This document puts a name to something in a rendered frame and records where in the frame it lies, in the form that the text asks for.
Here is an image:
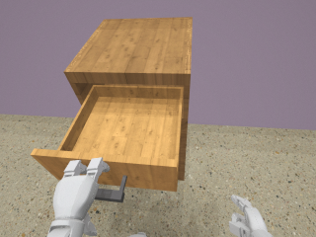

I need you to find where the robot left hand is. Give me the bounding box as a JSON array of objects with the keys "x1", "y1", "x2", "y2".
[{"x1": 52, "y1": 157, "x2": 111, "y2": 236}]

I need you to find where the robot right hand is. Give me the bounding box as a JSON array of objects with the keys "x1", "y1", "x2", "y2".
[{"x1": 228, "y1": 195, "x2": 269, "y2": 237}]

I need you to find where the handle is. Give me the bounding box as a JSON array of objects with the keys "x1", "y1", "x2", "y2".
[{"x1": 95, "y1": 175, "x2": 127, "y2": 203}]

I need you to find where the robot left forearm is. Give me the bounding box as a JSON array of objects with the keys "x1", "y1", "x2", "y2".
[{"x1": 46, "y1": 218, "x2": 85, "y2": 237}]

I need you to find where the cabinet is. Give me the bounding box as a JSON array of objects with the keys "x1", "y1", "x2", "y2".
[{"x1": 64, "y1": 17, "x2": 193, "y2": 181}]

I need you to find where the drawer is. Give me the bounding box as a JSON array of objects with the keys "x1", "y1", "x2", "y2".
[{"x1": 31, "y1": 85, "x2": 184, "y2": 192}]

